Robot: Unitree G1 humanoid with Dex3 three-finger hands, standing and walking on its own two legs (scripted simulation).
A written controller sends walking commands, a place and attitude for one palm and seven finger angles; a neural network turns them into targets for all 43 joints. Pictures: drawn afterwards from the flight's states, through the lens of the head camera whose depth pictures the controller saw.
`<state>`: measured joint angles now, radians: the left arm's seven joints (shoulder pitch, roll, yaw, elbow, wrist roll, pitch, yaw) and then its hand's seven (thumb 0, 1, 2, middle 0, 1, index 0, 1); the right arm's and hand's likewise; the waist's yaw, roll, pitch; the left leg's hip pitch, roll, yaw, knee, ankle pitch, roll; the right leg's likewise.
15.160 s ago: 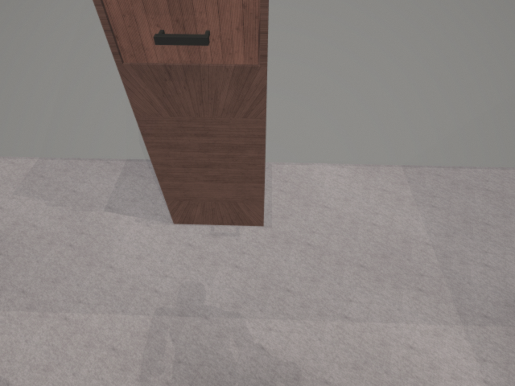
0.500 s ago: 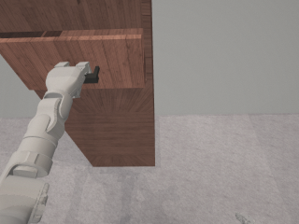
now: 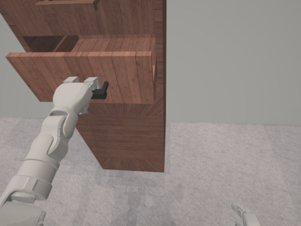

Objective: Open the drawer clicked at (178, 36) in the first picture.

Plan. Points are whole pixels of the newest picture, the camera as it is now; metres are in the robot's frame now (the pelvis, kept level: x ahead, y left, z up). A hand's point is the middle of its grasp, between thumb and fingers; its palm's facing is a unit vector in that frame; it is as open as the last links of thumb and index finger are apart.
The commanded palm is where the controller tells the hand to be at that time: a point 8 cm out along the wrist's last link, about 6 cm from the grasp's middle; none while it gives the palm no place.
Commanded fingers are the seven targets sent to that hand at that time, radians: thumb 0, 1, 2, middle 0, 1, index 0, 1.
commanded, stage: pull the drawer open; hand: left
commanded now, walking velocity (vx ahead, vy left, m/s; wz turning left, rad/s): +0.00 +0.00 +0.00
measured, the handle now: (83, 89) +0.44 +0.22 +0.13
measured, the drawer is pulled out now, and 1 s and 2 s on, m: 0.10 0.22 0.30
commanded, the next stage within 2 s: open the thumb to release the handle in 1.84 s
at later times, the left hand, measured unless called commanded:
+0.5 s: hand (75, 126) +0.33 +0.22 +0.11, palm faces +0.06 -0.08 -0.99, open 5.3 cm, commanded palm +0.29 +0.23 +0.17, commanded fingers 0.00 0.90 0.90 -0.40 -1.35 -0.40 -1.35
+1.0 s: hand (66, 148) +0.27 +0.22 +0.11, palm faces +0.07 -0.09 -0.99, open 5.4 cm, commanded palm +0.23 +0.23 +0.17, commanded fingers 0.00 0.90 0.90 -0.40 -1.35 -0.40 -1.35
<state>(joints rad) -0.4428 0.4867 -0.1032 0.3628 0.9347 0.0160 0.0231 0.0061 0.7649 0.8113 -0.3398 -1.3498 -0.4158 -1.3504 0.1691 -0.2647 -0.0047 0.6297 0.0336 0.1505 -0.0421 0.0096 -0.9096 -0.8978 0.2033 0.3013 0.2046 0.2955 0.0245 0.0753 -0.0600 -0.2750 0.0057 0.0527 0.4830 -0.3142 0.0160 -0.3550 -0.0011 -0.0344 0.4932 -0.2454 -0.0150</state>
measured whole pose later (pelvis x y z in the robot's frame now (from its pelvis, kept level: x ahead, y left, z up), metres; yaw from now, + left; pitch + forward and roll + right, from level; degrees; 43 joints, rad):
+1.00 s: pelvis -0.01 +0.00 +0.00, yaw +0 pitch +1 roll +0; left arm 0.05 0.50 -0.05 -0.12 0.88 0.02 0.04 0.00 0.75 0.80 -0.34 -1.35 -0.42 -1.35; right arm 0.09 -0.26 0.02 0.63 0.01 0.12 -0.02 0.01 -0.91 -0.90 0.20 0.30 0.20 0.30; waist 0.07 0.09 -0.02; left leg -0.18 0.01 0.06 0.45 -0.29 0.01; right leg -0.26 0.00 -0.03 0.47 -0.22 -0.02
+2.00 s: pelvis -0.02 -0.01 +0.00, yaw +0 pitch -1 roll +0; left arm 0.37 0.54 0.01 -0.36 0.88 0.02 0.11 -0.01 0.73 0.79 -0.35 -1.35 -0.42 -1.35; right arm 0.08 -0.26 0.04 0.61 -0.01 0.10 -0.02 0.01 -0.91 -0.90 0.20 0.30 0.20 0.30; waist 0.09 0.11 -0.01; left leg -0.16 0.01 0.05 0.48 -0.30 0.00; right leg -0.24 0.01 -0.04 0.48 -0.23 -0.02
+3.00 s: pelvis -0.05 -0.01 +0.00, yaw +1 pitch -3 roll +1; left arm 0.06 0.51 -0.08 -0.14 0.89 0.02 0.02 0.00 -0.49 0.30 -0.35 -1.22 -0.37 -1.24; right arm 0.07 -0.24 0.04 0.66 0.00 0.09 -0.03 0.01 -0.91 -0.90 0.20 0.30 0.20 0.30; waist 0.10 0.12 0.02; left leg -0.13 0.00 0.03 0.41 -0.22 0.00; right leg -0.21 -0.01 -0.05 0.43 -0.17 -0.03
